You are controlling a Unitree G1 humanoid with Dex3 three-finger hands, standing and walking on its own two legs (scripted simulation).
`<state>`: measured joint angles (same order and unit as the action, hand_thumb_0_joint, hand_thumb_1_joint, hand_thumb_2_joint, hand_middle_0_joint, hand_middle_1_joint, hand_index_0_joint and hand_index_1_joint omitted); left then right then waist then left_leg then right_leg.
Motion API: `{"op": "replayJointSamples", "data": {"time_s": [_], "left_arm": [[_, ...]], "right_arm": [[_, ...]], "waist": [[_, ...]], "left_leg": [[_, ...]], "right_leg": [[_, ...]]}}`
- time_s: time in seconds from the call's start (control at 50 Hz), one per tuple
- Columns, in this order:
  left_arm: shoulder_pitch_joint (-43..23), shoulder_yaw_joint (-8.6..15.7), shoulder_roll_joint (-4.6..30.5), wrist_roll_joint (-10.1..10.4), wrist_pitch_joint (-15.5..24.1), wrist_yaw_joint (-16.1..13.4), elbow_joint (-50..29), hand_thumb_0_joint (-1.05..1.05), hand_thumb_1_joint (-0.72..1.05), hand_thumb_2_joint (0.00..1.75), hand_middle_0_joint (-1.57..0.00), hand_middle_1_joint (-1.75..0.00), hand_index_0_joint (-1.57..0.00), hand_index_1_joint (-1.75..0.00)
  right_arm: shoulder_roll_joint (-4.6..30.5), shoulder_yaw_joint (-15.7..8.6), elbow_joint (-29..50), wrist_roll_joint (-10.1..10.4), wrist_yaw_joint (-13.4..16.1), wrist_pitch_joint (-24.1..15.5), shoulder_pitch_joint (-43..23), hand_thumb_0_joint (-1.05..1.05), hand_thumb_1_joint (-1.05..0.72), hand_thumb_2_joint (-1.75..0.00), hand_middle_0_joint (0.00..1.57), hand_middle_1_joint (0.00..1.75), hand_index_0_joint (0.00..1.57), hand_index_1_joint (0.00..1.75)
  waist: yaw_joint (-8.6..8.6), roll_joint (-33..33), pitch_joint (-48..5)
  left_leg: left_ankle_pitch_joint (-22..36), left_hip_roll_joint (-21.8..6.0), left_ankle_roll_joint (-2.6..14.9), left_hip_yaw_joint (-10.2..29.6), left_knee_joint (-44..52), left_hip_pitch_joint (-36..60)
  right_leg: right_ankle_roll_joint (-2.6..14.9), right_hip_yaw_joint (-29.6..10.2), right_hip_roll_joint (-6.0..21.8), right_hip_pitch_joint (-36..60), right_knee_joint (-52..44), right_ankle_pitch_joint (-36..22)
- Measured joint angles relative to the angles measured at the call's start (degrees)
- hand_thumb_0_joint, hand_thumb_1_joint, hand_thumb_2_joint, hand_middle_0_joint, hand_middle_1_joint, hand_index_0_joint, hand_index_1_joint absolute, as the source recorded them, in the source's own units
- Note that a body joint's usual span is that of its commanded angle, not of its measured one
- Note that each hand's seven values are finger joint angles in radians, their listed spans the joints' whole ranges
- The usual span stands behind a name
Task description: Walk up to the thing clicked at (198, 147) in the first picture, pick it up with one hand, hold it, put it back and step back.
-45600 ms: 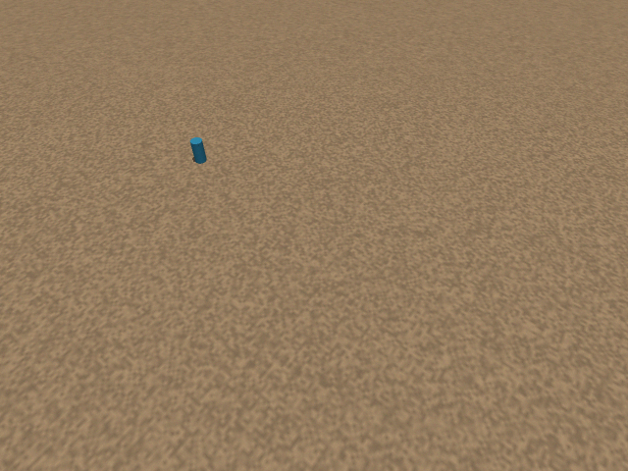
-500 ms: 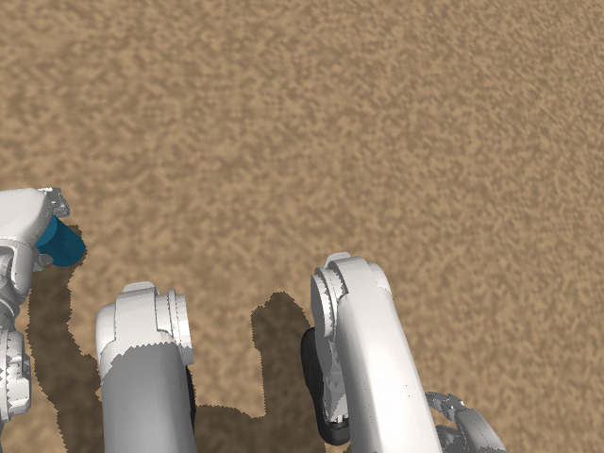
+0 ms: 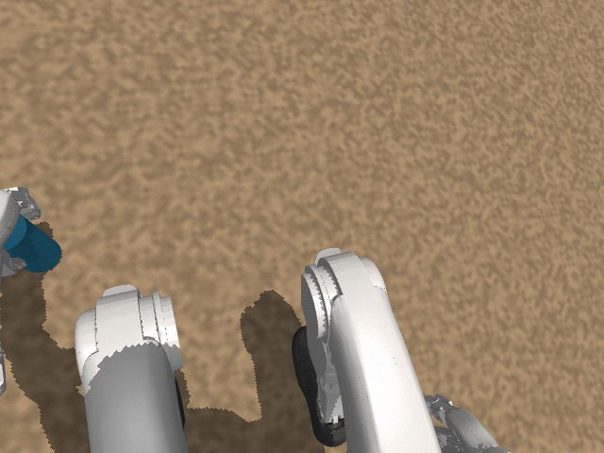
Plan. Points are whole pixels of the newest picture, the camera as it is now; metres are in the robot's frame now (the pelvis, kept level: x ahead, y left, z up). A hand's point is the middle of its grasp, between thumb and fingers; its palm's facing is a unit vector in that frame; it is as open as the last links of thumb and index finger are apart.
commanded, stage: open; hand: left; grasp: from above
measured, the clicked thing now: (22, 243) +0.42 +0.32 -0.24
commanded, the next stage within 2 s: withdraw in 0.78 s
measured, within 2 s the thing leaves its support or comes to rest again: neither
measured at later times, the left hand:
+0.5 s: hand (5, 243) +0.41 +0.32 -0.19, palm faces -0.43 -0.11 -0.90, open 11.5 cm
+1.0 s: hand (4, 248) +0.40 +0.32 -0.19, palm faces -0.44 -0.13 -0.89, open 13.1 cm
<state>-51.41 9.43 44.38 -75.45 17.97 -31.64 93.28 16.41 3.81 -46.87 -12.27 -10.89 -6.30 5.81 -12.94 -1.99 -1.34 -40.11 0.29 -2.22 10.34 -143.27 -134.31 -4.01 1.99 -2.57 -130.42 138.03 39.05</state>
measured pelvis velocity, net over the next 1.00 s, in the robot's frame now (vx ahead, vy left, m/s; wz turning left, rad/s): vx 0.00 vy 0.00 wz -0.01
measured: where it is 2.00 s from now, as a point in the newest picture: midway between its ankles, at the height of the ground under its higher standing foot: (249, 430)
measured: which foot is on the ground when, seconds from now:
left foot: down 0.00-1.00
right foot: down 0.00-1.00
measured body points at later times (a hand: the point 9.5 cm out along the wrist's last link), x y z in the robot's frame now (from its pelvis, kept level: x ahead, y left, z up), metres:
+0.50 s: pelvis +0.00 +0.00 +0.00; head +0.23 +0.09 +0.38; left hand +0.43 +0.32 -0.14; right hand +0.07 -0.27 -0.10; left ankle +0.07 +0.13 -0.27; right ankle +0.10 -0.13 -0.27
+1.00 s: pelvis +0.00 +0.00 +0.00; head +0.22 +0.09 +0.38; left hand +0.42 +0.32 -0.14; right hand +0.07 -0.28 -0.09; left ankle +0.07 +0.13 -0.27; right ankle +0.10 -0.13 -0.27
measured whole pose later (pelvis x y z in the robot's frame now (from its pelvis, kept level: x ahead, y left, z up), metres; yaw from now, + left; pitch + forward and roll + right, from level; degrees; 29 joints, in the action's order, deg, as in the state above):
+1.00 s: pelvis +0.00 +0.00 +0.00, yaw -1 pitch +30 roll -9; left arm -48.7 10.4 44.3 -75.9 17.3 -31.4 90.0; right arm 17.1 3.8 -46.1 -12.8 -12.2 -6.6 5.4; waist -13.5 -2.8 -1.3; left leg -39.7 0.5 -2.2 11.0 -143.5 -134.1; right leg -3.9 2.6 -2.5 -129.7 137.7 38.6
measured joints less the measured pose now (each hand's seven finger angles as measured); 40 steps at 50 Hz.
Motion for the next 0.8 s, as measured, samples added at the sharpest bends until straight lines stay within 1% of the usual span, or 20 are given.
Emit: {"op": "replayJointSamples", "data": {"time_s": [0.1, 0.2, 0.3, 0.4, 0.48, 0.58, 0.6, 0.68, 0.7, 0.74, 0.8], "left_arm": [[0.56, 0.27, 0.64, -0.87, 0.06, -0.48, 0.67, -0.01, 0.15, 0.58, -0.75, -0.68, -0.73, -0.64], [1.62, 0.97, 0.72, -1.70, 0.20, -1.29, 0.24, -0.01, 0.09, 0.64, -0.64, -0.73, -0.64, -0.70], [2.92, 1.31, 0.30, -1.78, -0.61, -2.54, -1.76, -0.01, 0.01, 0.70, -0.55, -0.78, -0.56, -0.75], [2.92, 0.56, -0.48, -0.96, -2.29, -3.03, -2.39, -0.01, -0.08, 0.76, -0.46, -0.83, -0.47, -0.80], [2.47, 0.16, -0.93, 0.00, -3.57, -2.58, -2.42, -0.01, -0.15, 0.81, -0.39, -0.86, -0.40, -0.84], [2.30, 0.30, -1.45, 1.37, -4.20, -1.14, -3.33, 0.00, -0.22, 0.86, -0.33, -0.92, -0.33, -0.90], [2.30, 0.34, -1.48, 1.44, -4.14, -0.87, -3.51, 0.00, -0.23, 0.87, -0.31, -0.93, -0.32, -0.91], [2.92, 1.82, -1.19, 1.50, -3.43, 0.15, -5.02, 0.00, -0.27, 0.90, -0.28, -0.96, -0.29, -0.94], [3.04, 1.59, -1.17, 1.74, -3.36, 0.30, -5.29, 0.00, -0.28, 0.91, -0.27, -0.96, -0.28, -0.95], [3.19, 1.95, -1.00, 1.55, -2.89, 0.56, -5.37, 0.00, -0.29, 0.93, -0.26, -0.98, -0.26, -0.96], [3.17, 1.38, -0.67, 1.23, -2.42, 1.07, -4.98, 0.00, -0.32, 0.95, -0.24, -1.00, -0.24, -0.98]], "right_arm": [[-0.10, 0.40, 0.27, -0.63, -0.28, -0.27, -0.28, 0.00, -0.90, -0.89, 0.21, 0.30, 0.20, 0.30], [-0.04, 0.60, 0.09, -1.15, -0.44, -0.71, -0.46, 0.00, -0.90, -0.89, 0.21, 0.30, 0.20, 0.30], [-0.08, 0.23, -0.46, -1.34, -0.66, -0.97, -0.53, 0.00, -0.90, -0.89, 0.21, 0.30, 0.20, 0.30], [-0.26, -0.21, -1.01, -1.20, -1.04, -1.21, -0.74, 0.00, -0.90, -0.89, 0.21, 0.30, 0.20, 0.30], [-0.40, -0.21, -0.86, -1.07, -1.35, -1.44, -1.06, 0.00, -0.90, -0.89, 0.21, 0.30, 0.20, 0.30], [-0.53, -0.20, -0.44, -0.83, -1.85, -1.58, -1.20, 0.00, -0.90, -0.89, 0.21, 0.30, 0.20, 0.30], [-0.51, -0.18, -0.30, -0.80, -1.99, -1.60, -1.17, 0.00, -0.90, -0.89, 0.21, 0.30, 0.20, 0.30], [-0.45, -0.37, 0.34, -0.69, -2.35, -1.34, -1.05, 0.00, -0.90, -0.89, 0.21, 0.30, 0.20, 0.30], [-0.39, -0.46, 0.45, -0.62, -2.36, -1.18, -0.97, 0.00, -0.90, -0.89, 0.21, 0.30, 0.20, 0.30], [-0.24, -0.55, 0.57, -0.64, -2.37, -0.83, -0.93, 0.00, -0.90, -0.89, 0.21, 0.30, 0.20, 0.30], [0.03, -0.70, 0.81, -0.61, -2.24, -0.45, -0.80, 0.00, -0.90, -0.89, 0.21, 0.30, 0.20, 0.30]], "waist": [[-0.56, -0.67, 0.20], [-0.88, -1.32, 0.45], [-1.02, -1.52, 0.31], [-1.00, -1.02, -0.52], [-0.95, -0.41, -0.70], [-0.74, 0.08, -0.22], [-0.70, 0.13, -0.06], [-0.57, 0.02, 0.49], [-0.48, 0.01, 0.47], [-0.42, -0.05, 0.41], [-0.33, -0.22, 0.30]], "left_leg": [[0.15, 0.13, -0.32, 0.44, -0.38, 0.10], [0.35, 0.31, -0.39, 0.84, -0.76, -0.11], [0.24, 0.37, -0.31, 0.78, -1.00, -0.38], [-0.30, 0.22, 0.03, 0.49, -0.88, -0.65], [-0.73, 0.06, 0.41, 0.27, -0.59, -0.66], [-0.95, 0.11, 0.58, 0.02, -0.16, -0.44], [-0.96, 0.16, 0.56, 0.01, -0.12, -0.38], [-0.85, 0.28, 0.32, 0.17, -0.18, -0.09], [-0.76, 0.33, 0.24, 0.23, -0.20, -0.12], [-0.54, 0.41, 0.10, 0.35, -0.23, -0.17], [-0.22, 0.42, -0.02, 0.46, -0.27, -0.15]], "right_leg": [[0.05, 0.32, -0.03, 0.08, 0.27, -0.25], [0.06, 0.65, -0.02, 0.06, 0.42, -0.45], [0.08, 0.60, 0.01, 0.02, 0.55, -0.20], [0.24, 0.44, 0.02, -0.07, 0.32, 0.37], [0.12, 0.32, 0.03, 0.08, -0.10, 0.78], [0.12, 0.19, 0.23, 0.45, -0.49, 1.16], [0.13, 0.19, 0.29, 0.53, -0.50, 1.21], [-0.07, 0.27, 0.35, 0.75, -0.36, 1.11], [-0.09, 0.32, 0.37, 0.71, -0.31, 1.04], [-0.08, 0.40, 0.40, 0.62, -0.24, 0.85], [-0.06, 0.47, 0.33, 0.51, -0.16, 0.46]]}}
